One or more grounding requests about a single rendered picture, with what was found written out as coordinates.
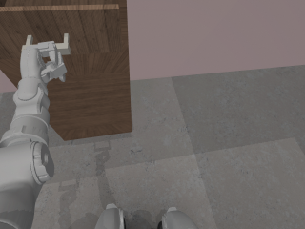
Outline cabinet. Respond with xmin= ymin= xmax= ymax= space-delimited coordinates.
xmin=0 ymin=0 xmax=132 ymax=141

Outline drawer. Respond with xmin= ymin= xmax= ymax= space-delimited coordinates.
xmin=0 ymin=0 xmax=123 ymax=60

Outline robot left hand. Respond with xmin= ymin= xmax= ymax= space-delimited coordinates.
xmin=20 ymin=41 xmax=67 ymax=87

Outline left robot upper arm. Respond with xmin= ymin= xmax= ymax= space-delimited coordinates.
xmin=0 ymin=141 xmax=54 ymax=229

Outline handle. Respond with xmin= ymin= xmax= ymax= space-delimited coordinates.
xmin=21 ymin=33 xmax=71 ymax=55

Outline robot left thigh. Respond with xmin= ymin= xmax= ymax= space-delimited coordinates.
xmin=94 ymin=207 xmax=125 ymax=229

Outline left robot forearm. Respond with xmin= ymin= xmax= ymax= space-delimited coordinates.
xmin=0 ymin=77 xmax=50 ymax=148

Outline right robot shin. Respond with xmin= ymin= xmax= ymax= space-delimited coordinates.
xmin=166 ymin=207 xmax=177 ymax=214

